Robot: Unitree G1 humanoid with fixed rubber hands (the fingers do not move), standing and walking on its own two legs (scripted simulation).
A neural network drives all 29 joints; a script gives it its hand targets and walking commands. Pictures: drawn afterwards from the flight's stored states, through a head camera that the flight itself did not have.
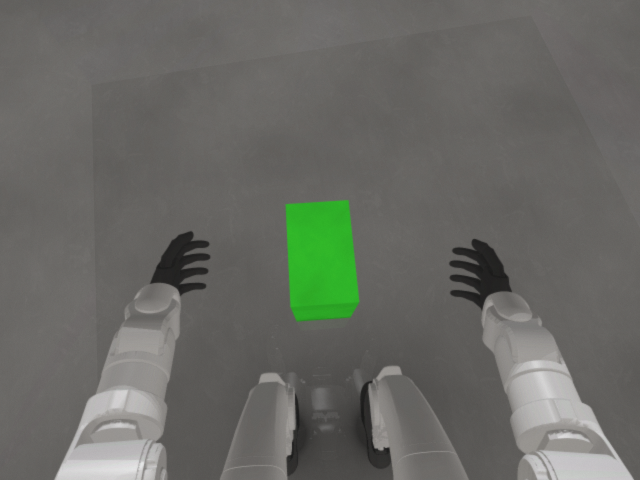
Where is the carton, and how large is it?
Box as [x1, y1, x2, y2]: [286, 200, 358, 321]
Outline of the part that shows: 348,200 286,204 290,306 297,321 349,317 358,303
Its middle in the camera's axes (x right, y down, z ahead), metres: +0.00 +0.07 +1.01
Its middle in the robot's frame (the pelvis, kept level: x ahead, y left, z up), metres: +0.49 +0.00 -0.56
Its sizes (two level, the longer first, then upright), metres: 0.249 0.153 0.257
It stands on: the floor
